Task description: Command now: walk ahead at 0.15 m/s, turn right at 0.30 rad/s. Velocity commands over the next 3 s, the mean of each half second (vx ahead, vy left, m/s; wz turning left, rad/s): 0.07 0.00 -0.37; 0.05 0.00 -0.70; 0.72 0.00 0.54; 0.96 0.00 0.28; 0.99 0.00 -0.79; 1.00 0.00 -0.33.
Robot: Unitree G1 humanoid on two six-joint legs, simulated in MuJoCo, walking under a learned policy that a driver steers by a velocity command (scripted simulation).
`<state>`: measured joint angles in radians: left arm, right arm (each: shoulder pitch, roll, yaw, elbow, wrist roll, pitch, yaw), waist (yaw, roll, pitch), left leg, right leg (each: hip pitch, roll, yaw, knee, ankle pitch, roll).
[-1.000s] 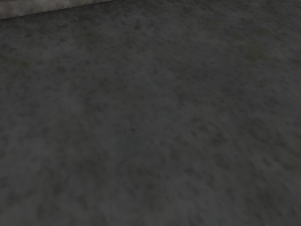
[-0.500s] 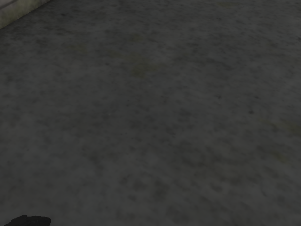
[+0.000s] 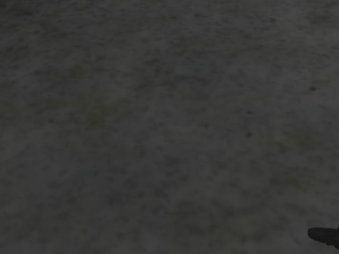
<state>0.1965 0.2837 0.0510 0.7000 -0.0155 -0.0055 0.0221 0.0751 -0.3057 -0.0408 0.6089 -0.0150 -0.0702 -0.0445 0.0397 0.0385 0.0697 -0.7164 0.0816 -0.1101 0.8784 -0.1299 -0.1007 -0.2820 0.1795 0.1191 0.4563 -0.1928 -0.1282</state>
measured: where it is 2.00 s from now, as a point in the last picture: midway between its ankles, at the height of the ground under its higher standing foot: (226, 194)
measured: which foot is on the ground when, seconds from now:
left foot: up 0.00-0.10, down 0.12-0.52, up 0.54-1.00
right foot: down 0.00-0.16, up 0.18-0.50, down 0.52-1.00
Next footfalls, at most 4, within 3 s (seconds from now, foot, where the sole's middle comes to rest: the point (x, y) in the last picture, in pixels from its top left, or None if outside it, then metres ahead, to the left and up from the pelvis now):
0.12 left None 0.21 0.16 -0.77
0.52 right None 0.09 -0.08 -0.77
1.04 left None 0.16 0.10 -0.77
1.40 right None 0.29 -0.22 -0.77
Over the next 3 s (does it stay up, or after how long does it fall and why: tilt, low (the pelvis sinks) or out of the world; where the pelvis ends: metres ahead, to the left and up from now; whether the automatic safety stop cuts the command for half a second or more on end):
stays up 1.59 -0.40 0.00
